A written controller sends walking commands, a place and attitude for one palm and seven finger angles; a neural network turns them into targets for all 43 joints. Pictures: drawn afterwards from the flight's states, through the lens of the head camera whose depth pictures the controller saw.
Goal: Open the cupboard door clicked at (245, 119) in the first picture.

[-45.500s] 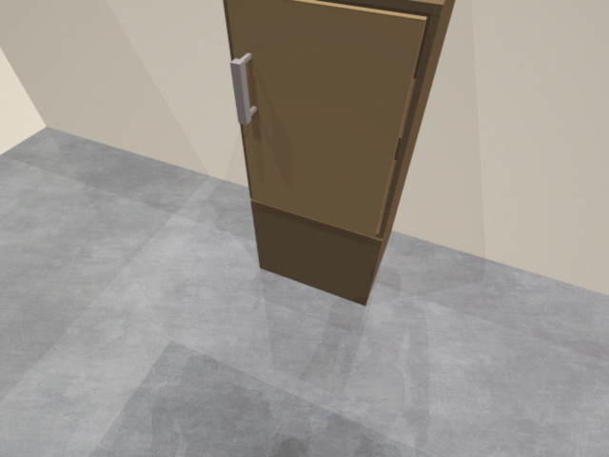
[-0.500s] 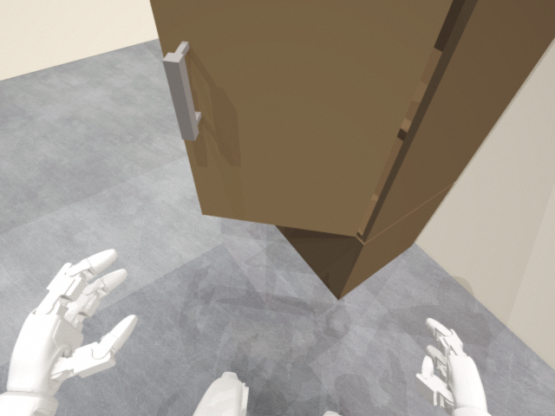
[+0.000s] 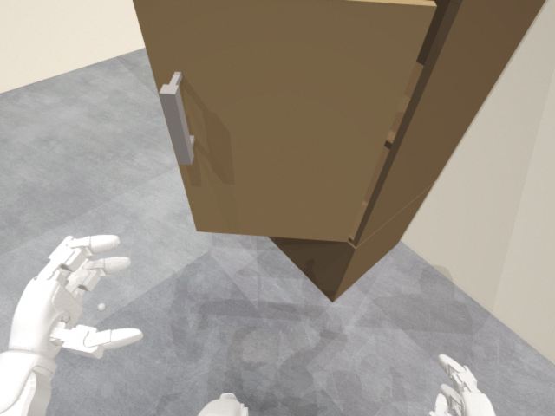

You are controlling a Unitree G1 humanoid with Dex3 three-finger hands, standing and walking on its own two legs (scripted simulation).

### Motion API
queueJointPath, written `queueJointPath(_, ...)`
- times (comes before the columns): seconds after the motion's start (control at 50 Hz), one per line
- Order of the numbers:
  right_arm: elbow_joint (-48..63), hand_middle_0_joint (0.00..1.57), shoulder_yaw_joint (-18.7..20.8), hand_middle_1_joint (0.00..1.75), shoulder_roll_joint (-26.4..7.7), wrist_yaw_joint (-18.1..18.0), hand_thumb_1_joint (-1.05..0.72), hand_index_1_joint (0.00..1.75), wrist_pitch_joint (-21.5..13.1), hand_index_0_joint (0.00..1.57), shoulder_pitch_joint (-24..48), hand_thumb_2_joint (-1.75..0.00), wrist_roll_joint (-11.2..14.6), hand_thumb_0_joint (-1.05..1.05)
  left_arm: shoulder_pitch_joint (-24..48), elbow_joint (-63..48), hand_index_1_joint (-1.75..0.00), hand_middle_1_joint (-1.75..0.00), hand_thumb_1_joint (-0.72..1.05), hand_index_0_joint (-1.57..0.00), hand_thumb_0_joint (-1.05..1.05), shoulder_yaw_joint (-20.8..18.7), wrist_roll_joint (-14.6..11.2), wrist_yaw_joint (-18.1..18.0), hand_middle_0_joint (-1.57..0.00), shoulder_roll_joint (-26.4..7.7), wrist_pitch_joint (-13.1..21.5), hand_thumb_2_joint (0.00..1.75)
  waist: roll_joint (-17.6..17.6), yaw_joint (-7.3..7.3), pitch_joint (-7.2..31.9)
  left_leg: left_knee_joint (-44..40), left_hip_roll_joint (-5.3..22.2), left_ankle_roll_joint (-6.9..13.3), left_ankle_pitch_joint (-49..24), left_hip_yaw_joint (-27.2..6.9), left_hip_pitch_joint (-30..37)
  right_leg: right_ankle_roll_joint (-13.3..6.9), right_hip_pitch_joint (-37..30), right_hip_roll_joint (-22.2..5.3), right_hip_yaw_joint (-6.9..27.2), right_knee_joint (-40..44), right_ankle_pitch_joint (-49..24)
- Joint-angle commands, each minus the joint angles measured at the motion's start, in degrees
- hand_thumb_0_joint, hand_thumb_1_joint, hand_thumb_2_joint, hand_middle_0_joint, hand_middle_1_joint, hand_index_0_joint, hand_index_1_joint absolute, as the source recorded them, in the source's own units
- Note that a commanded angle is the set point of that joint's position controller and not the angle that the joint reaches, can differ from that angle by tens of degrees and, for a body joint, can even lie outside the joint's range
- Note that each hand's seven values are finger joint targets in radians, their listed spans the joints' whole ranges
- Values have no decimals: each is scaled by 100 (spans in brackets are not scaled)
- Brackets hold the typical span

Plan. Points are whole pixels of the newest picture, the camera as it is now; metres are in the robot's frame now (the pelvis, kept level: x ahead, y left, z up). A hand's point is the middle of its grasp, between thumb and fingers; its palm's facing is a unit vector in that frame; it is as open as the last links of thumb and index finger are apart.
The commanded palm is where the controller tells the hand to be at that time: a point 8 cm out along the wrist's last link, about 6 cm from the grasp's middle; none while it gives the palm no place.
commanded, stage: raise the hand with hooked fingers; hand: left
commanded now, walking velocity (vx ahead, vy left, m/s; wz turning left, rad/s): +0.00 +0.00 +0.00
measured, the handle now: (181, 120) +0.56 +0.20 +0.10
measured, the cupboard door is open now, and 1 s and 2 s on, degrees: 46 46 46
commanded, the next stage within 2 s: move the hooked fingers beside the handle in 1.04 s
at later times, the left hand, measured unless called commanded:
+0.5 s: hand (50, 258) +0.27 +0.29 +0.11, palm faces +0.03 -1.00 -0.05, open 13.9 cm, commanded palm +0.25 +0.34 +0.12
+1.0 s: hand (72, 247) +0.29 +0.27 +0.12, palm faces +0.02 -1.00 -0.04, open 13.9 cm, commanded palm +0.26 +0.32 +0.12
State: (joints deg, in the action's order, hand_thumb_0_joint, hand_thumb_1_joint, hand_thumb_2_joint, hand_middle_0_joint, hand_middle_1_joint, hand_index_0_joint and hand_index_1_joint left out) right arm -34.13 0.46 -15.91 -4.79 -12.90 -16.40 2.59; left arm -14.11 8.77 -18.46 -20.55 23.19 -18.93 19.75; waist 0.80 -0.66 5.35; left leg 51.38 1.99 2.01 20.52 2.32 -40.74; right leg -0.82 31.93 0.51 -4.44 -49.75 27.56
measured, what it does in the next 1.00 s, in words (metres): stands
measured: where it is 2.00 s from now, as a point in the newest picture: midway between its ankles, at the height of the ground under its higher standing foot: outside the picture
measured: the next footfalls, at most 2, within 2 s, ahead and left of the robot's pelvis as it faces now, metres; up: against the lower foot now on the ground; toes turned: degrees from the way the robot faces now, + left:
none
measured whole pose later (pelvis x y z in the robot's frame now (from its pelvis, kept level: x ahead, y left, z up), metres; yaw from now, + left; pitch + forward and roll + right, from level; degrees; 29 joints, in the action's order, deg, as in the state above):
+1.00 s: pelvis +0.00 -0.01 +0.02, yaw +1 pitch +5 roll -2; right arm -33.8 -2.4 -15.8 -5.6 -10.7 -16.6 3.4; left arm 3.1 21.7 -24.1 -20.2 28.3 -25.1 9.5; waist 1.8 -0.1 3.3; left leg 41.6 1.7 1.5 16.3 1.9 -30.7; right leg -1.2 21.8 0.9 -4.8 -39.5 23.0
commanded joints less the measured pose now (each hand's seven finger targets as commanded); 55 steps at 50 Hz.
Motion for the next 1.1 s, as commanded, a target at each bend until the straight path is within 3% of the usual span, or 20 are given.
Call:
queueJointPath(0.0, 922, 20, 188, 30, -754, -22, -90, 30, -342, 20, 316, -90, 45, 0, 926, -1254, -111, -111, -36, -29, 0, -608, -133, -49, -29, -1256, 202, 36, 676, 108, 1123, -999, -29, -28, -948, -562, 1997, -41, 277, 158, 57, 854, -1142)
queueJointPath(0.08, 971, 20, 128, 30, -784, -36, -90, 30, -260, 20, 331, -90, 60, 0, 1270, -953, -117, -117, -45, -30, 0, -628, -98, 4, -30, -1354, -180, 32, 592, 105, 860, -1232, -3, -65, -740, -688, 2053, -69, 222, 199, -14, 987, -1059)
queueJointPath(0.18, 1021, 20, 66, 30, -790, -86, -90, 30, -198, 20, 368, -90, 64, 0, 1884, -805, -120, -120, -50, -30, 0, -631, -64, 97, -30, -1463, -477, 30, 523, 81, 831, -1460, 10, -96, -597, -817, 2309, -82, 139, 210, -36, 1133, -1043)
queueJointPath(0.4, 961, 20, -14, 30, -805, -150, -90, 30, -165, 20, 413, -90, 84, 0, 2834, -366, -120, -120, -50, -30, 0, -949, -83, 375, -30, -1978, -722, 30, 655, 96, 995, -1646, -42, -84, -744, -776, 2660, -105, -209, 182, 8, 1454, -1159)
queueJointPath(0.48, 892, 20, -7, 30, -840, -166, -90, 30, -167, 20, 380, -90, 83, 0, 3106, -128, -120, -120, -50, -30, 0, -1081, -136, 486, -30, -2182, -773, 30, 542, 99, 930, -1644, -73, -55, -853, -726, 2652, -122, -351, 191, 43, 1586, -1251)
queueJointPath(0.52, 882, 20, 0, 30, -852, -173, -90, 30, -152, 20, 351, -90, 100, 0, 3235, 31, -120, -120, -50, -30, 0, -1106, -134, 546, -30, -2240, -819, 30, 589, 75, 960, -1662, -84, -46, -878, -681, 2663, -102, -344, 185, 38, 1609, -1268)
queueJointPath(0.56, 899, 20, 22, 30, -851, -159, -90, 30, -152, 20, 344, -90, 116, 0, 3012, 312, -120, -120, -50, -30, 0, -982, -176, 628, -30, -2029, -872, 30, 442, 73, 841, -1633, -103, -25, -884, -645, 2572, -88, -316, 171, 46, 1643, -1297)
queueJointPath(0.68, 952, 20, 64, 30, -876, -97, -90, 30, -138, 20, 302, -90, 100, 0, 3025, 85, -120, -120, -50, -30, 0, -1082, -158, 603, -30, -2215, -801, 30, 412, 128, 898, -1555, -132, 2, -1020, -546, 2491, -95, -448, 174, 122, 1648, -1388)
queueJointPath(0.7, 970, 20, 61, 30, -860, -87, -90, 30, -149, 20, 310, -90, 106, 0, 3053, -48, -120, -120, -50, -30, 0, -1125, -149, 574, -30, -2257, -744, 30, 616, 136, 1014, -1578, -130, 1, -1040, -529, 2605, -88, -433, 182, 123, 1640, -1383)
queueJointPath(0.74, 966, 20, 66, 30, -844, -92, -90, 30, -150, 20, 281, -90, 97, 0, 3046, -195, -120, -120, -50, -30, 0, -1194, -125, 481, -30, -2292, -659, 30, 694, 128, 1122, -1599, -115, -10, -1092, -558, 2728, -83, -420, 185, 100, 1610, -1406)
queueJointPath(0.8, 919, 20, 59, 30, -841, -116, -90, 30, -137, 20, 282, -90, 94, 0, 2976, -31, -120, -120, -50, -30, 0, -1273, -169, 430, -30, -2292, -623, 30, 427, 113, 984, -1566, -133, 25, -1064, -470, 2557, -48, -500, 180, 175, 1678, -1468)
queueJointPath(0.88, 871, 20, 55, 30, -845, -130, -90, 30, -115, 20, 268, -90, 104, 0, 3077, 157, -120, -120, -50, -30, 0, -1119, -161, 502, -30, -2188, -666, 30, 388, 76, 851, -1495, -145, 35, -1057, -419, 2452, -29, -498, 153, 230, 1695, -1528)
queueJointPath(0.9, 873, 20, 61, 30, -833, -128, -90, 30, -125, 20, 292, -90, 126, 0, 3108, 60, -120, -120, -50, -30, 0, -1074, -154, 525, -30, -2149, -649, 30, 537, 58, 929, -1475, -154, 44, -1150, -393, 2546, -20, -486, 148, 241, 1689, -1640)
queueJointPath(0.98, 861, 20, 61, 30, -832, -131, -90, 30, -108, 20, 272, -90, 115, 0, 3090, 126, -120, -120, -50, -30, 0, -1095, -185, 558, -30, -2180, -657, 30, 336, 83, 990, -1412, -157, 48, -1280, -395, 2518, -11, -583, 139, 266, 1671, -1801)
queueJointPath(1.06, 871, 20, 62, 30, -812, -121, -90, 30, -103, 20, 313, -90, 124, 0, 3084, 160, -120, -120, -50, -30, 0, -1140, -194, 555, -30, -2174, -630, 30, 453, 96, 1031, -1383, -175, 44, -1369, -364, 2518, 17, -558, 123, 266, 1623, -1964)
queueJointPath(1.08, 853, 20, 63, 30, -824, -121, -90, 30, -86, 20, 283, -90, 113, 0, 3042, 230, -120, -120, -50, -30, 0, -1200, -212, 540, -30, -2237, -641, 30, 209, 104, 990, -1336, -177, 58, -1429, -345, 2453, 28, -653, 115, 326, 1636, -2080)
